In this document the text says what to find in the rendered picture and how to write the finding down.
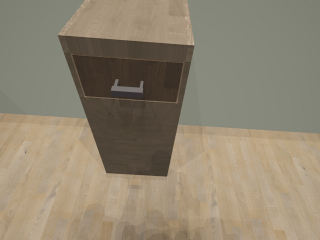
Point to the cabinet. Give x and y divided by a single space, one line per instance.
133 137

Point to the handle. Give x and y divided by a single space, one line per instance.
124 91

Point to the drawer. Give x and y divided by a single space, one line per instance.
97 73

